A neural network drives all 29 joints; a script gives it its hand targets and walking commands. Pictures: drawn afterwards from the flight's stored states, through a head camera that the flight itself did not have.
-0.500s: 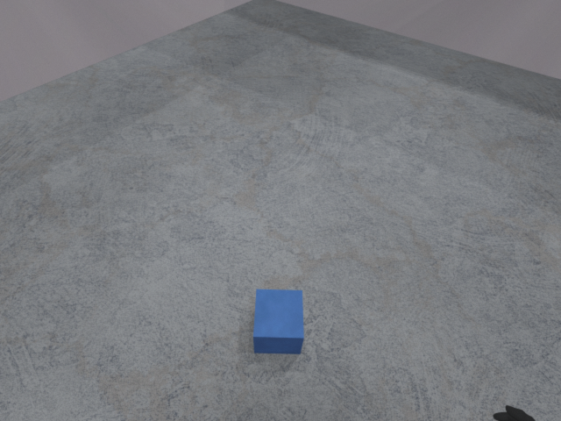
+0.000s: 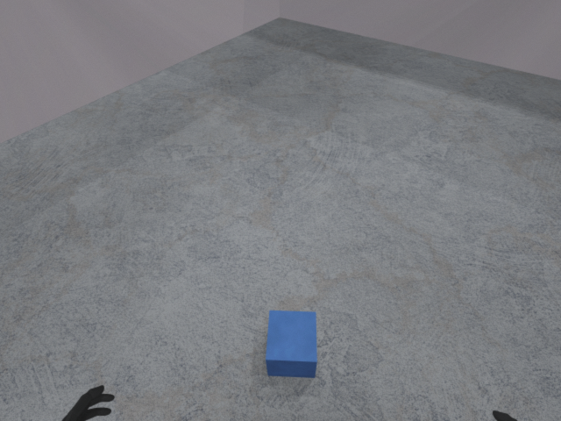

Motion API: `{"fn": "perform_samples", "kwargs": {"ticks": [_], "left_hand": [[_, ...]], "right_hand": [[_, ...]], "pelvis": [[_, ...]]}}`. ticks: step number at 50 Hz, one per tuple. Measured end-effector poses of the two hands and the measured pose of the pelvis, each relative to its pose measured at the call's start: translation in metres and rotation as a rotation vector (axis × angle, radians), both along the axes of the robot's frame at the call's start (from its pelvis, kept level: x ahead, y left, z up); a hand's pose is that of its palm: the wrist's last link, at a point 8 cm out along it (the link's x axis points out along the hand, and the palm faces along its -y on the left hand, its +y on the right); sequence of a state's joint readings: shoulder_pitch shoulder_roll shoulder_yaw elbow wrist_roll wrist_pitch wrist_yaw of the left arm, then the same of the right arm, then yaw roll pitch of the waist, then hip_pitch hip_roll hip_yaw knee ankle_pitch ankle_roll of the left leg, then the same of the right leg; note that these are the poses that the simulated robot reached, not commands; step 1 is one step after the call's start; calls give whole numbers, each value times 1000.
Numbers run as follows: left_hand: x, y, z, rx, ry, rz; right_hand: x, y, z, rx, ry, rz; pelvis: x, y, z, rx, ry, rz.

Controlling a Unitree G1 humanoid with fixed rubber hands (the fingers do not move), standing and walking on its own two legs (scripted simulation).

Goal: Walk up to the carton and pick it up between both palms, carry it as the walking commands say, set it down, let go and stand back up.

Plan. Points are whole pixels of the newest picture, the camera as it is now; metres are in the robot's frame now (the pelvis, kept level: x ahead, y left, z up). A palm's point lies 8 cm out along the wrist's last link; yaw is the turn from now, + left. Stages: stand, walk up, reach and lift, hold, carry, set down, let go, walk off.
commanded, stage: walk up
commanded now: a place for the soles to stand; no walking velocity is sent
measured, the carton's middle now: (291, 343) +0.53 -0.01 -0.69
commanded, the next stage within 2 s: reach and lift in 1.96 s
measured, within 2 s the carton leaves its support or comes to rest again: neither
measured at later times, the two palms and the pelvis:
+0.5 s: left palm out of the picture +0.15 +0.35 -0.08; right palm out of the picture +0.10 -0.32 -0.06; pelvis +0.06 +0.03 +0.01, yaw -2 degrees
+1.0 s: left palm (95, 374) +0.24 +0.31 -0.08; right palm (506, 397) +0.19 -0.32 -0.09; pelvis +0.11 +0.00 +0.01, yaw -2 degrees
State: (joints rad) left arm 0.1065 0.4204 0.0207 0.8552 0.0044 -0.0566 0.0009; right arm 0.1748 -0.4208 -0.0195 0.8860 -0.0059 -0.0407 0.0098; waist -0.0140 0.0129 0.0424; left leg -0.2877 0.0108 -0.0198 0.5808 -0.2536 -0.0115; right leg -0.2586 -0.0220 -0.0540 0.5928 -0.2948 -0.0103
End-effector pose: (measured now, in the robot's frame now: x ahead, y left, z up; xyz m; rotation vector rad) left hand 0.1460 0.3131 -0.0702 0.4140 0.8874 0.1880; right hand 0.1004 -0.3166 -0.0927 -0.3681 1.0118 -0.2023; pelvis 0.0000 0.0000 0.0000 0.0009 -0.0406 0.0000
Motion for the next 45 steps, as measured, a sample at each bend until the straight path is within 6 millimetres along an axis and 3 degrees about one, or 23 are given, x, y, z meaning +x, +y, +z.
{"fn": "perform_samples", "kwargs": {"ticks": [8, 12, 17, 24, 29, 33, 37, 45], "left_hand": [[-11, 5, -2, -26, 42, 15], [-29, 26, -3, 1, 75, 37], [-46, 56, -13, 15, 166, 73], [-4, 45, -15, -12, 189, 9], [39, 23, -17, -15, 166, -35], [66, 9, -27, 10, 131, -39], [82, -2, -24, 5, 94, -39], [95, -6, -16, -35, 96, 1]], "right_hand": [[-2, 0, 11, -4, 29, -3], [6, -8, 20, -36, 11, 4], [20, -4, 27, -74, -6, 14], [6, -3, 35, -95, 53, -51], [5, -10, 22, -81, 111, -83], [22, -15, -5, -50, 115, -90], [42, -4, -19, -14, 115, -77], [68, 4, -12, 5, 111, -53]], "pelvis": [[4, 3, 9, -6, 6, -2], [14, 9, 7, -9, 14, -5], [32, 24, 3, -1, 15, -9], [57, 26, 11, -6, 10, -30], [71, 19, 6, -13, -3, -41], [82, 6, -10, -3, -10, -47], [86, 4, -12, -5, -11, -37], [102, 4, 0, 10, 2, -30]]}}
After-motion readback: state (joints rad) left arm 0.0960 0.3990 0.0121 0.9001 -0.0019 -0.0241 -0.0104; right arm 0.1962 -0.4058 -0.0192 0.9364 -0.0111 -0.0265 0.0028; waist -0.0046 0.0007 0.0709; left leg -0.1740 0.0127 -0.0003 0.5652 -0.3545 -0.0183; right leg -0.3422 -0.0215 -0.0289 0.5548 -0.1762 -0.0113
